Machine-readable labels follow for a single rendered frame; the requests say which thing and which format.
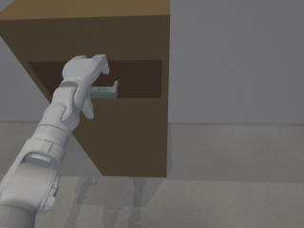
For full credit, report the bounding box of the left robot upper arm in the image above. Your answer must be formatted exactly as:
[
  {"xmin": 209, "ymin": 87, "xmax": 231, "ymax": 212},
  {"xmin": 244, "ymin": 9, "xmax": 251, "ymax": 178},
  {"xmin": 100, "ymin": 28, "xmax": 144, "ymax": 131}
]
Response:
[{"xmin": 0, "ymin": 161, "xmax": 61, "ymax": 228}]

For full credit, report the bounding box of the robot left forearm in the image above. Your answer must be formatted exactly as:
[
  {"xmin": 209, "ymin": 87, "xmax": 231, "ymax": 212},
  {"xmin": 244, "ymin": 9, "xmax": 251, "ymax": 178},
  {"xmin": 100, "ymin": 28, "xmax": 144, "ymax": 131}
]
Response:
[{"xmin": 0, "ymin": 78, "xmax": 88, "ymax": 199}]

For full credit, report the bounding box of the cabinet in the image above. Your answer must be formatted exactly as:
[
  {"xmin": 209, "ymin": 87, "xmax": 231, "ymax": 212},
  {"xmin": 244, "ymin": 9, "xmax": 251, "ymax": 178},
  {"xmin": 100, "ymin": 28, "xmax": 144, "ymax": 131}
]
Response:
[{"xmin": 0, "ymin": 0, "xmax": 171, "ymax": 178}]

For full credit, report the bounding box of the drawer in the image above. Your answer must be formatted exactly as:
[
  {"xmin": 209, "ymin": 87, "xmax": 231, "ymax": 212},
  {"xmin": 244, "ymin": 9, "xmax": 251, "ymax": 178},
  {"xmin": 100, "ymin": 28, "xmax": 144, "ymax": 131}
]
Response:
[{"xmin": 28, "ymin": 59, "xmax": 162, "ymax": 99}]

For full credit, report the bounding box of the handle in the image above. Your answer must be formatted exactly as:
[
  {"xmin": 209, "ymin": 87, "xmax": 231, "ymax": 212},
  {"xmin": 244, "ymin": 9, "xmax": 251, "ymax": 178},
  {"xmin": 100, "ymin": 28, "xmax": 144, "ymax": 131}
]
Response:
[{"xmin": 88, "ymin": 81, "xmax": 119, "ymax": 99}]

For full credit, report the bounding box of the left robot hand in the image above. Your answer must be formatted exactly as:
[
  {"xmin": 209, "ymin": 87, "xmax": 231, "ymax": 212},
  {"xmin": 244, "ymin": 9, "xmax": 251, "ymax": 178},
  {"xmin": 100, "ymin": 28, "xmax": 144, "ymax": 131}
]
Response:
[{"xmin": 62, "ymin": 54, "xmax": 109, "ymax": 120}]

